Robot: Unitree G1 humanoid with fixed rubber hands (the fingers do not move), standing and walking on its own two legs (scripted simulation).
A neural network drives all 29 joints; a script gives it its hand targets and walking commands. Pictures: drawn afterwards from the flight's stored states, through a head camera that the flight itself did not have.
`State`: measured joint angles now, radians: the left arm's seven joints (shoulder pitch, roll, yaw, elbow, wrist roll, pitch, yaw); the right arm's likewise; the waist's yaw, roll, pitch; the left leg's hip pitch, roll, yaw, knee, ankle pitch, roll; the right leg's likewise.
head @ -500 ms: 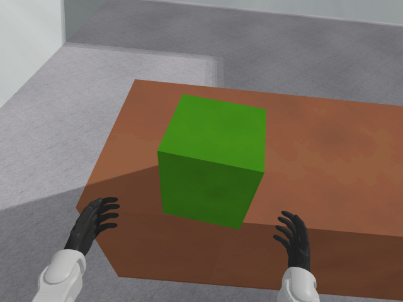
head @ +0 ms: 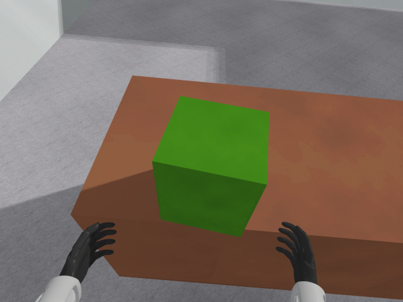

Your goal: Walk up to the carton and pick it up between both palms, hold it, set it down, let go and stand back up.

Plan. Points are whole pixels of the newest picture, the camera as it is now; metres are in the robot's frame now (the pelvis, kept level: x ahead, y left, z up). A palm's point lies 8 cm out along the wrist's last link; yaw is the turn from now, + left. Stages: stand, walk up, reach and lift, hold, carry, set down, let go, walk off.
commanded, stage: set down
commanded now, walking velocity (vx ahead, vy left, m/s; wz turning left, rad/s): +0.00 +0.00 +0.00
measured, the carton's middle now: (211, 169) +0.41 -0.02 -0.01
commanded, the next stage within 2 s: let go in 1.62 s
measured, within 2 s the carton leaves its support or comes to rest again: neither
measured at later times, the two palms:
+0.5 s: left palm (75, 287) +0.16 +0.24 -0.04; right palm (313, 280) +0.17 -0.21 -0.03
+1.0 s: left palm (77, 298) +0.15 +0.24 -0.06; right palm (323, 291) +0.16 -0.23 -0.05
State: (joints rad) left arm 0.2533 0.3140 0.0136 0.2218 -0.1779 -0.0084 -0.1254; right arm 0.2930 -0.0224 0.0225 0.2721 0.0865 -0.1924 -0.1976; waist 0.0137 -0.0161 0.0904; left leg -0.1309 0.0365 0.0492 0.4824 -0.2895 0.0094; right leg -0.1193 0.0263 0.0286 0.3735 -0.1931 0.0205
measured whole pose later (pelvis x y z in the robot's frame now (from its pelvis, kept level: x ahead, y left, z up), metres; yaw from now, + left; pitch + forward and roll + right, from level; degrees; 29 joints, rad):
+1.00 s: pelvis +0.01 -0.01 +0.00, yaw +0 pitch -4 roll -1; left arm 0.28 0.28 0.01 0.44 -0.11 0.06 -0.04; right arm 0.30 -0.15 -0.02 0.47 0.09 -0.13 -0.04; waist 0.01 0.00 0.07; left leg -0.07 0.03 0.05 0.41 -0.26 -0.01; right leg -0.09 0.03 0.03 0.37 -0.20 0.00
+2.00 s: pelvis +0.02 -0.01 +0.00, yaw +0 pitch -3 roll -1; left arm 0.26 0.22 0.01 0.50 -0.04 0.09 0.00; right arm 0.27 -0.19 -0.04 0.64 0.06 -0.21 0.03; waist 0.01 0.00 0.07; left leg -0.07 0.03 0.05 0.41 -0.28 -0.01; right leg -0.09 0.03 0.03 0.37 -0.22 0.00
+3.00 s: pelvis +0.02 -0.02 +0.00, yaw +0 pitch -3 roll +0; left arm 0.24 0.32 0.01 0.88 0.01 0.00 0.00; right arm 0.27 -0.35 -0.04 0.75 0.03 -0.02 0.02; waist 0.01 -0.01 0.01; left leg -0.08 0.02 0.05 0.41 -0.28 0.00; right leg -0.14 0.01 0.03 0.44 -0.26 0.00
